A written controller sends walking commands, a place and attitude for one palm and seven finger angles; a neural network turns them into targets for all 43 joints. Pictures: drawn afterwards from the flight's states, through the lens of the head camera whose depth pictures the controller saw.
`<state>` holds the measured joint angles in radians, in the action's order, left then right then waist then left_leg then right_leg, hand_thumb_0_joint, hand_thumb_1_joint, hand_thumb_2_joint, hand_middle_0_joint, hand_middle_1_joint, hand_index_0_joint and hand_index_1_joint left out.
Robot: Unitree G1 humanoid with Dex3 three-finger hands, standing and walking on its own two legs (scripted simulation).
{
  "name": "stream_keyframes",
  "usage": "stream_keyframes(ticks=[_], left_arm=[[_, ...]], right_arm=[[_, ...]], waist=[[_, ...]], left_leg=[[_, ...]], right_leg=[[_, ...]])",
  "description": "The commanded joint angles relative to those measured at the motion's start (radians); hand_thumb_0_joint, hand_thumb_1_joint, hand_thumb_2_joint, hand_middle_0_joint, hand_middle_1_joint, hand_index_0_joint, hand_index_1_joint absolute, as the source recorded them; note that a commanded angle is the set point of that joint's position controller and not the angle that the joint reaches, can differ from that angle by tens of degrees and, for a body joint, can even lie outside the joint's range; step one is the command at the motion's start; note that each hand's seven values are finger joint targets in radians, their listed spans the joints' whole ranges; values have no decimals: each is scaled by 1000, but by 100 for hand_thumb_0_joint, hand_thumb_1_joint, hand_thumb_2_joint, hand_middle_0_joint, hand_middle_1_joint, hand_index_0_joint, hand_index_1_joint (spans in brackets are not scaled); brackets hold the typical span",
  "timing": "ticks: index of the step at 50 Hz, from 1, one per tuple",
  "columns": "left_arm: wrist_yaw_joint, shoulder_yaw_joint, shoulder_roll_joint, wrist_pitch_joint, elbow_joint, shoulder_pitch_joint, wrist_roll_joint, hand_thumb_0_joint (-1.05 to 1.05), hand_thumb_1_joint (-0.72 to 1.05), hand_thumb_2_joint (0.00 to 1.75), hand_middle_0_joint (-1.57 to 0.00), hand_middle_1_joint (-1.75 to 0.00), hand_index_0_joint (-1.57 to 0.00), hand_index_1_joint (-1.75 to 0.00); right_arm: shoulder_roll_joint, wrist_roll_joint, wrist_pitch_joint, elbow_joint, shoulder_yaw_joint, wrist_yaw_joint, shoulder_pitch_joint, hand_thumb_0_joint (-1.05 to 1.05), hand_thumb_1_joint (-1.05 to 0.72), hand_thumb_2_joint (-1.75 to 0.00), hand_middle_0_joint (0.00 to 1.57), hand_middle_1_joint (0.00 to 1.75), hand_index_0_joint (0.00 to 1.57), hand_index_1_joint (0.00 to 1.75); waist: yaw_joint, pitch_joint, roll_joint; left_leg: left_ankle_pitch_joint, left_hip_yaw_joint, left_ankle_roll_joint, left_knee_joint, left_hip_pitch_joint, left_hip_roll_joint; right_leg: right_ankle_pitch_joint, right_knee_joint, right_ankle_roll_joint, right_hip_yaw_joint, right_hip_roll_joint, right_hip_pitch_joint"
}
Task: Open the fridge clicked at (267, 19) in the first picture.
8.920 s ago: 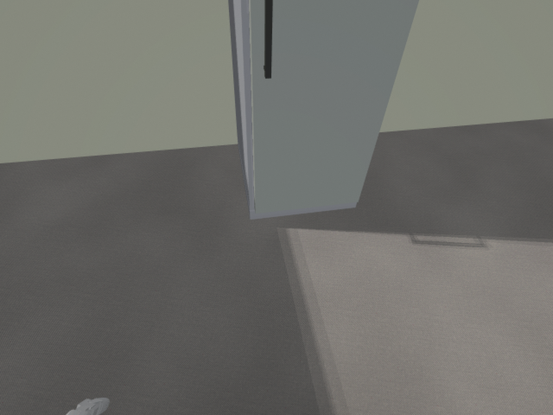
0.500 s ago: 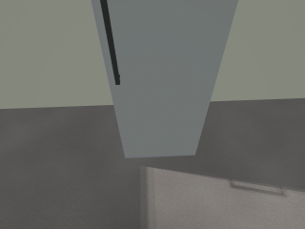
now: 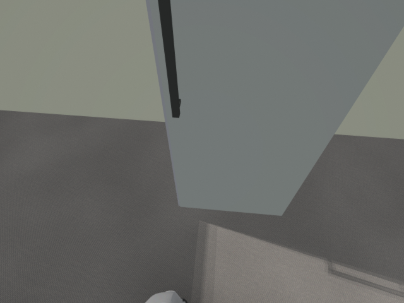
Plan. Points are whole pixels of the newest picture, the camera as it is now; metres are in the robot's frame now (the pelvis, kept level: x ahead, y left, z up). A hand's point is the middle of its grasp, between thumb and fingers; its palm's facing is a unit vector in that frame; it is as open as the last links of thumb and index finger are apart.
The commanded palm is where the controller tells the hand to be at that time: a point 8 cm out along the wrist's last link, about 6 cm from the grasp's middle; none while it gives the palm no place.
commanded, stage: take the last steps up to it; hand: left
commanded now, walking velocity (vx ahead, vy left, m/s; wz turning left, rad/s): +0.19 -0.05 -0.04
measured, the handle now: (171, 43) +0.57 +0.13 +0.21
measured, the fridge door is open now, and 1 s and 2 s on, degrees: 0 0 0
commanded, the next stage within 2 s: come to a stop and stand still in 0.10 s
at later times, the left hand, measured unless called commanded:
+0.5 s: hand (151, 262) +0.22 +0.15 -0.14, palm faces -0.01 -0.97 -0.25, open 7.3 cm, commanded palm none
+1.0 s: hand out of the picture +0.09 +0.23 -0.15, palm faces +0.00 -0.96 -0.29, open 7.4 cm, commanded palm none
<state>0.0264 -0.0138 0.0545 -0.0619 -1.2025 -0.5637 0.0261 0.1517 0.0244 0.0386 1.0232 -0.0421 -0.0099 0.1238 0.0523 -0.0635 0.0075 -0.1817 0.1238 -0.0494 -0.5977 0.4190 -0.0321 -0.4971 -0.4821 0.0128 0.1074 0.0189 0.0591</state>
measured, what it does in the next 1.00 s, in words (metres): steps on the spot: right foot, then left foot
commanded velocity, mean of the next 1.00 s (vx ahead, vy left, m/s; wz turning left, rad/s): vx -0.02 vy -0.02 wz -0.01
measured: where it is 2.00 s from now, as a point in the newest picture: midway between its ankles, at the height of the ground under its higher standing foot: outside the picture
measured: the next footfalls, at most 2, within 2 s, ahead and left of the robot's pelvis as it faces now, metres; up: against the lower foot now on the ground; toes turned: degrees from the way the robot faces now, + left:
right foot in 0.36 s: +0.23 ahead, -0.14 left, +0.00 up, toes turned -8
left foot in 0.74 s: +0.10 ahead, +0.13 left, +0.00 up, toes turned +2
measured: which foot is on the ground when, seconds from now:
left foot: down 0.00-0.38, up 0.40-0.72, down 0.74-1.00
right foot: down 0.00-0.00, up 0.02-0.34, down 0.36-0.76, up 0.78-0.94, down 0.96-1.00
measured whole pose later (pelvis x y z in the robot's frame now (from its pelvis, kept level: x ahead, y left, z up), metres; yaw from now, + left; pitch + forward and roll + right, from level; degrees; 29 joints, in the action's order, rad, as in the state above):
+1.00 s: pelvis +0.06 +0.02 +0.00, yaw -4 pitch -3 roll +0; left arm -0.01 -0.05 0.20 0.04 -0.92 -0.39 0.05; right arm 0.25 0.04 -0.02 0.87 -0.04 0.03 0.33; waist 0.01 0.07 0.06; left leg -0.39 0.09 -0.02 -0.68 0.25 -0.02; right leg -0.28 -0.65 0.05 0.10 -0.01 -0.33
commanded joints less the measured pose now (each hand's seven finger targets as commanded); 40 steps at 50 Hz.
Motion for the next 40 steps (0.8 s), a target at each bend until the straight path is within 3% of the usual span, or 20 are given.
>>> stream_keyframes(ticks=[1,2,5,7,12,14,16,17,18,19,20,22,25,33,34,35,36,37,39,40], left_arm=[[6,-20,119,-10,83,-31,-23,0,90,90,-20,-30,-20,-30],[6,-22,115,-2,96,37,-21,0,90,90,-20,-30,-20,-30],[-14,-35,96,20,100,101,-3,0,90,90,-20,-30,-20,-30],[-17,-37,71,41,104,65,-1,0,90,90,-20,-30,-20,-30],[-17,-33,69,55,162,152,-1,0,90,90,-20,-30,-20,-30],[-10,-28,91,51,169,172,-1,0,90,90,-20,-30,-20,-30],[-4,-38,148,48,164,144,0,0,90,90,-20,-30,-20,-30],[0,-47,212,41,172,144,4,0,90,90,-20,-30,-20,-30],[4,-57,275,38,189,177,7,0,90,90,-20,-30,-20,-30],[1,-64,318,40,205,187,4,0,90,90,-20,-30,-20,-30],[5,-68,325,44,206,185,0,0,90,90,-20,-30,-20,-30],[18,-73,310,52,221,232,-1,0,90,90,-20,-30,-20,-30],[30,-76,305,68,271,345,1,0,90,90,-20,-30,-20,-30],[19,-87,312,88,294,394,16,0,90,90,-20,-30,-20,-30],[32,-52,409,67,354,419,11,0,90,90,-20,-30,-20,-30],[41,-60,325,73,377,402,0,0,90,90,-20,-30,-20,-30],[30,-46,270,85,391,401,-8,0,90,90,-20,-30,-20,-30],[13,-36,284,91,404,378,-7,0,90,90,-20,-30,-20,-30],[-16,-45,237,100,398,343,1,0,90,90,-20,-30,-20,-30],[-19,-39,209,115,368,337,15,0,90,90,-20,-30,-20,-30]], right_arm=[[249,-10,14,64,-56,37,420,0,-90,-90,20,30,20,30],[216,-11,14,51,-53,42,340,0,-90,-90,20,30,20,30],[84,-5,36,18,-13,41,188,0,-90,-90,20,30,20,30],[71,-6,39,12,-7,38,154,0,-90,-90,20,30,20,30],[83,-1,30,-22,-12,36,121,0,-90,-90,20,30,20,30],[96,1,18,-21,-10,43,112,0,-90,-90,20,30,20,30],[110,-6,0,-10,-19,43,112,0,-90,-90,20,30,20,30],[93,-11,-9,-11,-21,42,134,0,-90,-90,20,30,20,30],[71,-19,-23,-13,-25,38,177,0,-90,-90,20,30,20,30],[62,-22,-41,-16,-28,37,213,0,-90,-90,20,30,20,30],[60,-22,-57,-16,-32,46,187,0,-90,-90,20,30,20,30],[79,-20,-74,-25,-35,48,144,0,-90,-90,20,30,20,30],[88,-17,-92,-26,-40,37,151,0,-90,-90,20,30,20,30],[66,-13,-78,-38,-31,16,206,0,-90,-90,20,30,20,30],[176,4,-58,-147,-21,1,253,0,-90,-90,20,30,20,30],[153,2,-28,-166,-36,6,276,0,-90,-90,20,30,20,30],[227,19,-17,-185,-51,18,227,0,-90,-90,20,30,20,30],[309,20,-20,-231,-64,40,153,0,-90,-90,20,30,20,30],[297,28,-17,-271,-59,52,98,0,-90,-90,20,30,20,30],[252,23,-29,-249,-52,52,98,0,-90,-90,20,30,20,30]], waist=[[-159,306,138],[-141,186,57],[-70,-16,49],[-28,-15,76],[-22,-33,91],[-23,-18,80],[-2,25,59],[-8,59,-24],[-33,78,-132],[-40,87,-177],[-17,112,-175],[-4,134,-194],[-31,159,-126],[-37,148,-210],[-124,164,-168],[-133,327,-7],[-112,273,244],[-85,196,326],[-59,136,158],[-73,11,261]], left_leg=[[346,-563,-221,234,-670,-441],[268,-486,-214,275,-550,-416],[254,-272,-140,355,-198,-311],[229,-173,-125,371,-104,-267],[348,-88,-124,340,-97,-228],[471,-80,-92,240,-140,-217],[400,-57,-27,131,-183,-177],[234,-43,19,62,-153,-112],[-33,-24,52,-42,-90,-33],[-318,-15,67,-167,-73,17],[-445,-42,70,-327,-70,26],[-456,-137,74,-539,-5,30],[-358,-166,88,-609,17,19],[-285,-80,77,-172,-136,23],[-251,-137,63,76,-112,12],[-162,-107,63,210,-201,6],[-127,-294,27,285,-218,-107],[-92,-365,-28,302,-209,-188],[-365,-313,-63,330,-59,-190],[-452,-311,-49,357,43,-174]], right_leg=[[-86,-810,34,-92,-6,-578],[-21,-852,34,-105,36,-623],[128,-777,3,-112,109,-565],[143,-675,-8,-91,112,-494],[258,-327,-35,-52,99,-437],[307,-181,-39,-29,70,-363],[495,-7,-43,-26,74,-271],[789,4,-24,-115,127,-210],[1091,-37,54,-253,254,-176],[1313,-9,144,-285,369,-181],[1370,26,208,-298,406,-174],[1273,44,239,-327,401,-182],[1018,64,200,-240,362,-213],[272,189,138,-250,281,-321],[446,23,85,-234,257,-161],[236,-108,43,-135,218,-246],[125,-227,-8,-43,76,-411],[99,-273,-22,-31,29,-517],[140,-271,-5,-26,20,-455],[199,-328,-20,-25,3,-468]])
